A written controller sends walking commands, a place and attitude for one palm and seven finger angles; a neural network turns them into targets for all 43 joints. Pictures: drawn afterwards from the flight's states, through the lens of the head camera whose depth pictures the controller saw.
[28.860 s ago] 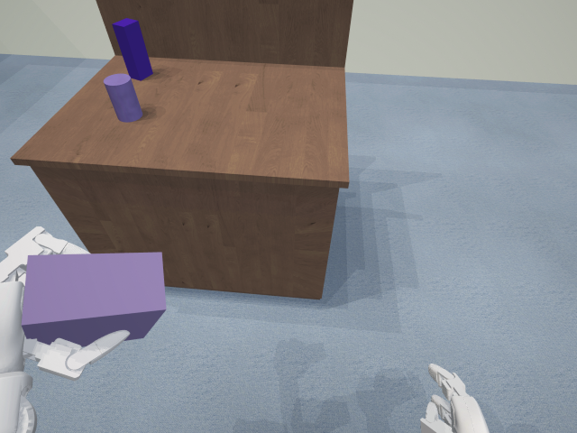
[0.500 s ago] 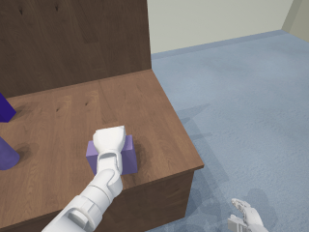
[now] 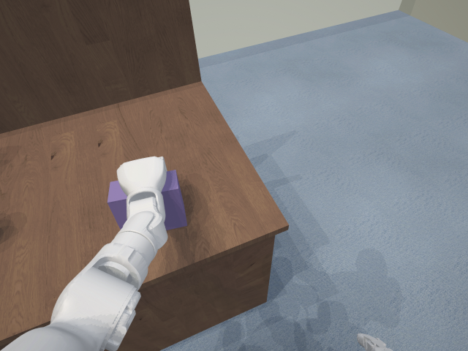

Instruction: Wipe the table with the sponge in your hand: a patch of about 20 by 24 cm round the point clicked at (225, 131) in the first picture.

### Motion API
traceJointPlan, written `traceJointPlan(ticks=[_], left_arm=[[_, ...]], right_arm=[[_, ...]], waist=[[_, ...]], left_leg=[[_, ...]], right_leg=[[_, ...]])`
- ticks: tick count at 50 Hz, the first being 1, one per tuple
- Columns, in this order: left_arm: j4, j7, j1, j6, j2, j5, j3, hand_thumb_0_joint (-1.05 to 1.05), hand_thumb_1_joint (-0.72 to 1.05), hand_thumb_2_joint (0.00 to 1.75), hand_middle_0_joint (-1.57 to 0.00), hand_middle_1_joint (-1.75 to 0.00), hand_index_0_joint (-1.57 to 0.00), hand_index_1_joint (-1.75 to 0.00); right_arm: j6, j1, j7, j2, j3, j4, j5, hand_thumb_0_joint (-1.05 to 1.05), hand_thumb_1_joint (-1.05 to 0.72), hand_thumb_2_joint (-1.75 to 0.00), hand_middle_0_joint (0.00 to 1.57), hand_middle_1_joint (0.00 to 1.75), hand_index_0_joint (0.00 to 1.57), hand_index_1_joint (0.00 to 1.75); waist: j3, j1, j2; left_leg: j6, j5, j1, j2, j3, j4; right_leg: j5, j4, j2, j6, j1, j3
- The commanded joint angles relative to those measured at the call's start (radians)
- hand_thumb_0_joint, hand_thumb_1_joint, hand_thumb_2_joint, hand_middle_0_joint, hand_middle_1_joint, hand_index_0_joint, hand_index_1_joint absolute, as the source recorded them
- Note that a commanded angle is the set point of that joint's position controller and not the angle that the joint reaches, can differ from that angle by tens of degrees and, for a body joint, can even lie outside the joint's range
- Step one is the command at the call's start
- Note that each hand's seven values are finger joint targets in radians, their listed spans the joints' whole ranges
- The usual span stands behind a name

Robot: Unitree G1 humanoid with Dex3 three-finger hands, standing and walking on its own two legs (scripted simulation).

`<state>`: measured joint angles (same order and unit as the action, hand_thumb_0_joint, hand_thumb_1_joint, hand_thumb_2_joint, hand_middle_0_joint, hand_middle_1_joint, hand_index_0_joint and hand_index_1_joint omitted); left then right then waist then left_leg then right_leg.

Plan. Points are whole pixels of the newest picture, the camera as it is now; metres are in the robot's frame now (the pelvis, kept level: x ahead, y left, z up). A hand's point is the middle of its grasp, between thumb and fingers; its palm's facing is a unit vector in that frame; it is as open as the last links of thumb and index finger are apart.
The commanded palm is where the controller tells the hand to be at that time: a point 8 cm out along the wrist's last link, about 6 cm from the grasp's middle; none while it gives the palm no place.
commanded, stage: wipe forward along the third lane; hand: left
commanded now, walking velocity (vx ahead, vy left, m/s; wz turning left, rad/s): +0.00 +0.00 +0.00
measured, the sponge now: (152, 210) +0.40 +0.19 -0.02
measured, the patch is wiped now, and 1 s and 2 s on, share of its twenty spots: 0.85 0.95 0.95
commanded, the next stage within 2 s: wipe back along the third lane in 0.96 s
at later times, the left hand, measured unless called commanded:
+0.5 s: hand (147, 173) +0.46 +0.21 +0.02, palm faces -0.10 +0.01 -0.99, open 10.2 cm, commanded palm +0.45 +0.22 +0.05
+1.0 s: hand (142, 154) +0.52 +0.23 +0.02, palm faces -0.12 +0.00 -0.99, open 10.2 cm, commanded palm +0.51 +0.23 +0.06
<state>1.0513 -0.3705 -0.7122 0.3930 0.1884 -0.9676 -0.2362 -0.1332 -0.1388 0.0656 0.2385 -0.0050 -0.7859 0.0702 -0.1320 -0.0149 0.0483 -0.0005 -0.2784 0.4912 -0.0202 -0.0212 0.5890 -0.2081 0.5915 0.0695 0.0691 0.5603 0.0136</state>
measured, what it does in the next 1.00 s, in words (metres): stands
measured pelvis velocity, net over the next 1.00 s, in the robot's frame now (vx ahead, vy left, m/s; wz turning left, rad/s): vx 0.02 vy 0.03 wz -0.02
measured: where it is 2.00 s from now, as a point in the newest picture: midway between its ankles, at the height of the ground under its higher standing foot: outside the picture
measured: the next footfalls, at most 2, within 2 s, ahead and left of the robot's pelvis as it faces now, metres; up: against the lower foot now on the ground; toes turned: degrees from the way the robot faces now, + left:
none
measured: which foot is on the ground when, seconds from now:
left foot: down 0.00-1.00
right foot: down 0.00-1.00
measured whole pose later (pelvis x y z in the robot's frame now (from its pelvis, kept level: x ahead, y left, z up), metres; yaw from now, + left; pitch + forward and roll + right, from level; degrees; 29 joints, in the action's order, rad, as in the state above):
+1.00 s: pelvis +0.02 +0.03 -0.01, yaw -1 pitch +20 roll -1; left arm 1.36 -0.36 -1.07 0.35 0.36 -1.02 -0.11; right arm -0.06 -0.26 0.01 0.26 -0.01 -0.79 0.05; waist -0.15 -0.15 0.04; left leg 0.04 -0.33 0.72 -0.02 -0.01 0.70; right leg -0.23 0.63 0.07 0.03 0.75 0.02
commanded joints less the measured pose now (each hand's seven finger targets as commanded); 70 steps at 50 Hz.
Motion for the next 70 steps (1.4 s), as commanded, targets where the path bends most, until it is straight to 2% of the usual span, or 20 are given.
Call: traceJointPlan(ticks=[1, 2, 3, 6, 14, 20, 27, 32, 35, 38, 41, 44, 46, 48, 52, 54, 57, 60, 64, 70], left_arm=[[-0.028, -0.037, -0.311, 0.005, 0.152, -0.019, 0.016, 0.0, 0.1, 1.3, -1.2, -1.6, -1.2, -1.6], [-0.013, -0.041, -0.315, 0.002, 0.212, -0.022, 0.066, 0.0, 0.1, 1.3, -1.2, -1.6, -1.2, -1.6], [-0.008, -0.041, -0.322, 0.002, 0.197, -0.018, 0.044, 0.0, 0.1, 1.3, -1.2, -1.6, -1.2, -1.6], [0.014, -0.043, -0.364, -0.003, 0.236, -0.022, 0.055, 0.0, 0.1, 1.3, -1.2, -1.6, -1.2, -1.6], [0.075, -0.038, -0.426, -0.015, 0.315, -0.038, 0.09, 0.0, 0.1, 1.3, -1.2, -1.6, -1.2, -1.6], [0.103, -0.04, -0.489, -0.02, 0.316, -0.053, 0.083, 0.0, 0.1, 1.3, -1.2, -1.6, -1.2, -1.6], [0.137, -0.041, -0.543, -0.014, 0.343, -0.052, 0.11, 0.0, 0.1, 1.3, -1.2, -1.6, -1.2, -1.6], [0.161, -0.035, -0.59, -0.009, 0.348, -0.058, 0.105, 0.0, 0.1, 1.3, -1.2, -1.6, -1.2, -1.6], [0.186, -0.03, -0.618, -0.004, 0.392, -0.072, 0.117, 0.0, 0.1, 1.3, -1.2, -1.6, -1.2, -1.6], [0.196, -0.024, -0.624, -0.009, 0.367, -0.081, 0.104, 0.0, 0.1, 1.3, -1.2, -1.6, -1.2, -1.6], [0.206, -0.023, -0.635, -0.011, 0.355, -0.083, 0.097, 0.0, 0.1, 1.3, -1.2, -1.6, -1.2, -1.6], [0.227, -0.026, -0.653, -0.012, 0.389, -0.086, 0.123, 0.0, 0.1, 1.3, -1.2, -1.6, -1.2, -1.6], [0.225, -0.026, -0.688, -0.009, 0.376, -0.084, 0.108, 0.0, 0.1, 1.3, -1.2, -1.6, -1.2, -1.6], [0.243, -0.027, -0.706, -0.008, 0.419, -0.086, 0.133, 0.0, 0.1, 1.3, -1.2, -1.6, -1.2, -1.6], [0.253, -0.018, -0.769, -0.003, 0.408, -0.097, 0.119, 0.0, 0.1, 1.3, -1.2, -1.6, -1.2, -1.6], [0.263, -0.011, -0.694, -0.003, 0.369, -0.099, 0.103, 0.0, 0.1, 1.3, -1.2, -1.6, -1.2, -1.6], [0.232, 0.001, -0.637, -0.016, 0.307, -0.078, 0.091, 0.0, 0.1, 1.3, -1.2, -1.6, -1.2, -1.6], [0.226, -0.004, -0.562, -0.016, 0.273, -0.053, 0.091, 0.0, 0.1, 1.3, -1.2, -1.6, -1.2, -1.6], [0.204, -0.009, -0.507, -0.002, 0.197, -0.021, 0.055, 0.0, 0.1, 1.3, -1.2, -1.6, -1.2, -1.6], [0.159, -0.004, -0.437, 0.025, 0.155, 0.001, 0.037, 0.0, 0.1, 1.3, -1.2, -1.6, -1.2, -1.6]], right_arm=[[0.049, 0.072, 0.003, 0.116, 0.034, 0.127, -0.001, 0.0, -0.9, -0.9, 0.2, 0.3, 0.2, 0.3], [0.051, 0.063, 0.003, 0.125, 0.038, 0.12, -0.003, 0.0, -0.9, -0.9, 0.2, 0.3, 0.2, 0.3], [0.054, 0.058, 0.004, 0.123, 0.034, 0.123, -0.001, 0.0, -0.9, -0.9, 0.2, 0.3, 0.2, 0.3], [0.066, 0.04, 0.005, 0.131, 0.035, 0.114, 0.0, 0.0, -0.9, -0.9, 0.2, 0.3, 0.2, 0.3], [0.084, -0.015, 0.002, 0.142, 0.036, 0.104, 0.0, 0.0, -0.9, -0.9, 0.2, 0.3, 0.2, 0.3], [0.093, -0.054, -0.008, 0.147, 0.037, 0.096, -0.004, 0.0, -0.9, -0.9, 0.2, 0.3, 0.2, 0.3], [0.095, -0.086, -0.019, 0.156, 0.04, 0.085, -0.009, 0.0, -0.9, -0.9, 0.2, 0.3, 0.2, 0.3], [0.094, -0.108, -0.023, 0.16, 0.041, 0.082, -0.011, 0.0, -0.9, -0.9, 0.2, 0.3, 0.2, 0.3], [0.093, -0.131, -0.022, 0.168, 0.038, 0.077, -0.012, 0.0, -0.9, -0.9, 0.2, 0.3, 0.2, 0.3], [0.094, -0.154, -0.03, 0.167, 0.043, 0.077, -0.015, 0.0, -0.9, -0.9, 0.2, 0.3, 0.2, 0.3], [0.091, -0.169, -0.037, 0.17, 0.044, 0.08, -0.017, 0.0, -0.9, -0.9, 0.2, 0.3, 0.2, 0.3], [0.091, -0.188, -0.038, 0.178, 0.048, 0.07, -0.022, 0.0, -0.9, -0.9, 0.2, 0.3, 0.2, 0.3], [0.09, -0.191, -0.041, 0.18, 0.047, 0.07, -0.022, 0.0, -0.9, -0.9, 0.2, 0.3, 0.2, 0.3], [0.092, -0.2, -0.04, 0.186, 0.049, 0.065, -0.023, 0.0, -0.9, -0.9, 0.2, 0.3, 0.2, 0.3], [0.093, -0.219, -0.044, 0.189, 0.051, 0.058, -0.027, 0.0, -0.9, -0.9, 0.2, 0.3, 0.2, 0.3], [0.091, -0.235, -0.052, 0.182, 0.053, 0.068, -0.03, 0.0, -0.9, -0.9, 0.2, 0.3, 0.2, 0.3], [0.083, -0.231, -0.061, 0.171, 0.059, 0.08, -0.029, 0.0, -0.9, -0.9, 0.2, 0.3, 0.2, 0.3], [0.076, -0.222, -0.066, 0.17, 0.061, 0.081, -0.027, 0.0, -0.9, -0.9, 0.2, 0.3, 0.2, 0.3], [0.069, -0.192, -0.073, 0.161, 0.061, 0.078, -0.021, 0.0, -0.9, -0.9, 0.2, 0.3, 0.2, 0.3], [0.046, -0.143, -0.08, 0.153, 0.057, 0.08, -0.017, 0.0, -0.9, -0.9, 0.2, 0.3, 0.2, 0.3]], waist=[[-0.189, -0.037, -0.173], [-0.203, -0.028, -0.178], [-0.196, -0.038, -0.183], [-0.181, -0.052, -0.18], [-0.227, -0.068, -0.148], [-0.262, -0.087, -0.108], [-0.3, -0.107, -0.135], [-0.306, -0.121, -0.119], [-0.307, -0.127, -0.101], [-0.331, -0.129, -0.056], [-0.337, -0.134, -0.063], [-0.344, -0.144, -0.081], [-0.33, -0.151, -0.058], [-0.339, -0.158, -0.078], [-0.346, -0.176, -0.041], [-0.381, -0.15, -0.006], [-0.418, -0.137, -0.023], [-0.382, -0.12, -0.065], [-0.349, -0.106, -0.064], [-0.338, -0.078, -0.072]], left_leg=[[0.041, -0.07, 0.059, -0.005, 0.043, -0.064], [0.041, -0.07, 0.072, -0.004, 0.033, -0.064], [0.043, -0.078, 0.08, -0.006, 0.041, -0.062], [0.044, -0.098, 0.1, -0.003, 0.042, -0.057], [0.046, -0.091, 0.125, 0.001, 0.043, -0.041], [0.046, -0.052, 0.124, 0.004, 0.042, -0.025], [0.048, -0.002, 0.136, 0.007, 0.038, -0.006], [0.049, 0.018, 0.134, 0.009, 0.036, 0.0], [0.049, 0.015, 0.14, 0.011, 0.033, 0.005], [0.048, 0.063, 0.115, 0.014, 0.03, 0.016], [0.047, 0.072, 0.11, 0.018, 0.025, 0.02], [0.049, 0.093, 0.117, 0.021, 0.021, 0.034], [0.047, 0.079, 0.122, 0.021, 0.02, 0.033], [0.05, 0.078, 0.126, 0.022, 0.014, 0.037], [0.049, 0.107, 0.11, 0.029, 0.005, 0.043], [0.044, 0.151, 0.088, 0.027, 0.008, 0.054], [0.039, 0.205, 0.06, 0.034, 0.003, 0.055], [0.04, 0.186, 0.06, 0.037, 0.003, 0.045], [0.038, 0.188, 0.031, 0.038, 0.007, 0.021], [0.035, 0.247, -0.008, 0.036, 0.018, -0.002]], right_leg=[[-0.075, -0.149, -0.075, -0.04, -0.209, 0.093], [-0.079, -0.143, -0.072, -0.037, -0.217, 0.095], [-0.095, -0.147, -0.075, -0.043, -0.216, 0.094], [-0.136, -0.155, -0.077, -0.046, -0.195, 0.098], [-0.108, -0.136, -0.074, -0.049, -0.193, 0.089], [-0.017, -0.104, -0.067, -0.047, -0.174, 0.07], [0.088, -0.078, -0.062, -0.05, -0.181, 0.055], [0.109, -0.068, -0.057, -0.049, -0.157, 0.042], [0.097, -0.06, -0.054, -0.047, -0.138, 0.038], [0.139, -0.04, -0.047, -0.04, -0.116, 0.024], [0.134, -0.034, -0.04, -0.038, -0.097, 0.012], [0.157, -0.024, -0.038, -0.037, -0.088, 0.011], [0.137, -0.026, -0.037, -0.036, -0.066, 0.009], [0.125, -0.024, -0.035, -0.036, -0.066, 0.007], [0.131, -0.013, -0.031, -0.03, -0.029, -0.001], [0.168, 0.0, -0.026, -0.026, -0.04, -0.009], [0.213, 0.007, -0.021, -0.023, -0.068, -0.013], [0.196, -0.006, -0.018, -0.026, -0.071, -0.02], [0.187, -0.02, -0.018, -0.024, -0.082, -0.025], [0.273, -0.032, -0.027, -0.021, -0.156, -0.023]])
